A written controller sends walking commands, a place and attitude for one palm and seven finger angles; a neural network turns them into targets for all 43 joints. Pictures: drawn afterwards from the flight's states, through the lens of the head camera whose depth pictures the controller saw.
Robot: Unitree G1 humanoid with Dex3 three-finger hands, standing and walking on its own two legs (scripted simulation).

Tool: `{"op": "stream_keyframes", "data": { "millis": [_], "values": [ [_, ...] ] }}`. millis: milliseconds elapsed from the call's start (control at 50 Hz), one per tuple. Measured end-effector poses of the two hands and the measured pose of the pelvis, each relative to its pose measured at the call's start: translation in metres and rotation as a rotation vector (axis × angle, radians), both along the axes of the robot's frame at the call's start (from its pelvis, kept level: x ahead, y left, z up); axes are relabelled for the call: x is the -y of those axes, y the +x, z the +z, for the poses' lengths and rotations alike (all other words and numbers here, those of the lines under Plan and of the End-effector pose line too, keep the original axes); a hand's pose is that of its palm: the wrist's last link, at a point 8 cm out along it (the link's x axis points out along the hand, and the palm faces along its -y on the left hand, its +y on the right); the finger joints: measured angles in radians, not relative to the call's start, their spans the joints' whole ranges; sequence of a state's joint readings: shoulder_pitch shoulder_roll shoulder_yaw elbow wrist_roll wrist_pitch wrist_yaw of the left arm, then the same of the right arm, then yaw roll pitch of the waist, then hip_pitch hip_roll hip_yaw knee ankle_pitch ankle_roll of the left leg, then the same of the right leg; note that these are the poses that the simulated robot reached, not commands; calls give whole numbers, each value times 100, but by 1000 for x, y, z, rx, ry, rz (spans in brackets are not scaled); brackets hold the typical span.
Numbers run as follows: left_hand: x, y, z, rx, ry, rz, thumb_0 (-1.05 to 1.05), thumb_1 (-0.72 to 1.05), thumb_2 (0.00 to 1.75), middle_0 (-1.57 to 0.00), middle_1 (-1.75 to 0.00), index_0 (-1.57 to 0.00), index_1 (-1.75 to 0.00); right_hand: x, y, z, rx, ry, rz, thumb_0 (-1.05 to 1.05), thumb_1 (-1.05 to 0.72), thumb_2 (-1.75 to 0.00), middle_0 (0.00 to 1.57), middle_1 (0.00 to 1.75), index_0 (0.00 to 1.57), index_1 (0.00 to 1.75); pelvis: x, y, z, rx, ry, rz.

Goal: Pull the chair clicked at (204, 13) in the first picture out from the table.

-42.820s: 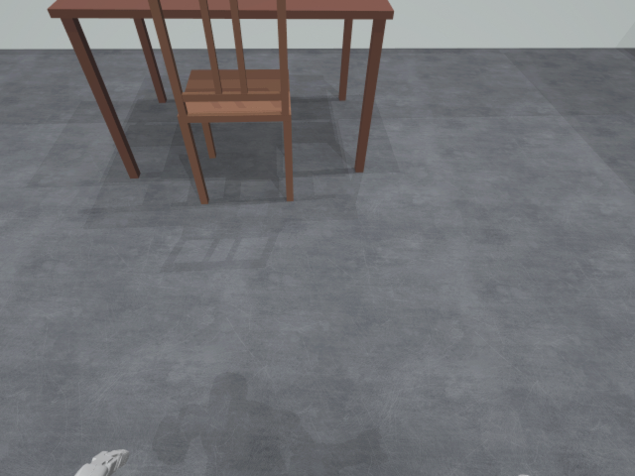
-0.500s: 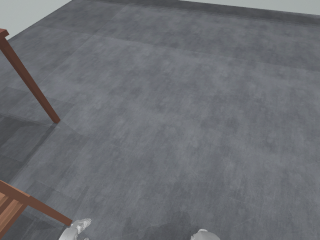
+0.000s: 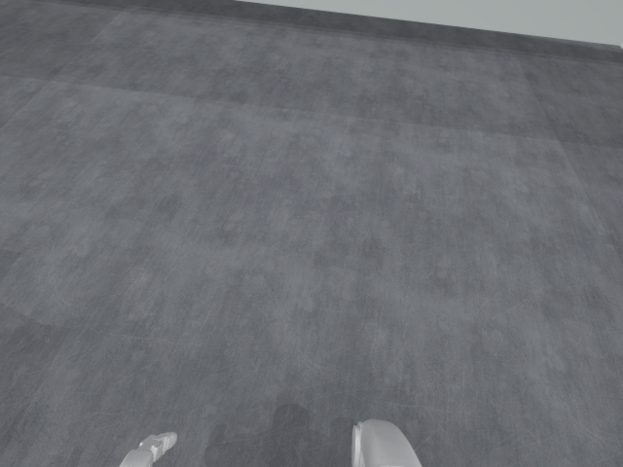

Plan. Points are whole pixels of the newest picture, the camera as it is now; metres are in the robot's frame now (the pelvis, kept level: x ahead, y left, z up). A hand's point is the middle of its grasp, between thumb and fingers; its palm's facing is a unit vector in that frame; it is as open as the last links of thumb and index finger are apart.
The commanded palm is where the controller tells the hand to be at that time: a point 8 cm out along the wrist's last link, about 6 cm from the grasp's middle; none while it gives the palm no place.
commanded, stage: walk to a spot facing it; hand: left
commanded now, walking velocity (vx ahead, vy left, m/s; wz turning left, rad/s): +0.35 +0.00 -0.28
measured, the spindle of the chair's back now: out of the picture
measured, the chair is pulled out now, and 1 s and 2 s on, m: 0.34 0.34 0.34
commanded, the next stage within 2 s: turn to face it in 0.20 s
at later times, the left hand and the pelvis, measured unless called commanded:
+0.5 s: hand (228, 365) +0.30 +0.15 -0.19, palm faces +0.00 -0.99 -0.14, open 7.3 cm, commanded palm none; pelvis +0.19 -0.03 -0.02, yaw +3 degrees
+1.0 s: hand (205, 380) +0.27 +0.18 -0.17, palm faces +0.39 -0.88 -0.26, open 7.4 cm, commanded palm none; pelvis +0.28 -0.05 -0.01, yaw +24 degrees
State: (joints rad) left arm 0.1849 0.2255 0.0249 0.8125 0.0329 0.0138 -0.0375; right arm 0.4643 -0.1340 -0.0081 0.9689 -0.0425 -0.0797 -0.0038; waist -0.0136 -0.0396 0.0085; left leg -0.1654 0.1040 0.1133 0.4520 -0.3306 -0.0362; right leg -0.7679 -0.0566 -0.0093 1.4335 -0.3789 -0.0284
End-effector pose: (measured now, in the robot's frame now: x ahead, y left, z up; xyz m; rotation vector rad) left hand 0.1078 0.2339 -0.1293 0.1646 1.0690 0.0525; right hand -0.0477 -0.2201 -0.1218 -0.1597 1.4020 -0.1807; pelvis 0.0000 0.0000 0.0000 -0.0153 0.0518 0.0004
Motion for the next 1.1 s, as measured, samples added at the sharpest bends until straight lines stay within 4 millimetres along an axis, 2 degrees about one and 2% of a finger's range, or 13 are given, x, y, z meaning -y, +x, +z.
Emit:
{"op": "stream_keyframes", "data": {
  "millis": [100,180,260,340,380,440,540,600,720,840,900,980,1100],
  "values": [
    [27,93,16,68,10,-112,1,91,90,-20,-30,-20,-30,3,-25,2,-161,32,-118,0,-91,-90,20,30,20,30,14,44,1,8,-24,-36],
    [42,151,-3,187,34,-102,1,91,90,-20,-30,-20,-30,22,-15,-20,-243,61,-157,0,-90,-90,20,30,21,30,42,88,-31,26,62,-9],
    [49,155,-23,99,29,-73,1,91,90,-20,-30,-20,-30,50,55,-36,-158,4,-129,1,-91,-90,20,30,20,30,41,107,-36,54,7,-14],
    [51,145,-41,-41,-6,-83,1,91,90,-20,-30,-20,-30,63,151,-25,64,-64,-103,1,-91,-90,20,29,20,30,35,129,-29,43,9,-32],
    [45,150,-50,-62,-22,-47,0,93,90,-20,-30,-20,-30,63,186,-24,161,-91,-71,0,-91,-90,20,29,20,30,28,145,-35,29,-9,-28],
    [38,163,-50,-78,-24,-17,0,94,90,-20,-30,-20,-30,55,218,-26,181,-86,-56,0,-91,-90,19,29,20,30,26,168,-35,23,-10,-3],
    [34,198,-17,10,-2,86,1,93,90,-20,-30,-20,-30,42,258,-22,88,-2,63,0,-91,-90,20,29,20,30,38,201,-16,7,-22,101],
    [29,211,-6,91,42,150,1,92,90,-20,-30,-20,-30,47,287,-33,52,40,126,0,-91,-90,20,30,20,30,49,218,-21,-1,20,156],
    [20,182,-4,-9,84,276,1,91,90,-20,-30,-20,-30,57,376,-29,90,18,241,0,-91,-90,20,30,20,30,47,240,-14,14,39,229],
    [11,131,-33,-186,58,389,1,91,90,-20,-30,-20,-30,49,464,-18,243,-41,363,0,-91,-90,20,29,20,30,38,255,-26,15,31,305],
    [11,123,-29,-232,62,431,1,91,90,-20,-30,-20,-30,49,483,-10,244,-60,405,0,-91,-90,20,29,20,30,41,263,-20,13,17,344],
    [14,133,-13,-190,69,476,1,91,90,-20,-30,-20,-30,51,499,-8,197,-66,463,0,-91,-90,20,29,20,30,49,274,-10,14,-8,403],
    [24,146,-9,-95,129,533,1,91,90,-20,-30,-20,-30,52,534,-29,163,-16,530,0,-91,-90,20,30,20,30,70,297,-23,11,31,474]
  ]
}}
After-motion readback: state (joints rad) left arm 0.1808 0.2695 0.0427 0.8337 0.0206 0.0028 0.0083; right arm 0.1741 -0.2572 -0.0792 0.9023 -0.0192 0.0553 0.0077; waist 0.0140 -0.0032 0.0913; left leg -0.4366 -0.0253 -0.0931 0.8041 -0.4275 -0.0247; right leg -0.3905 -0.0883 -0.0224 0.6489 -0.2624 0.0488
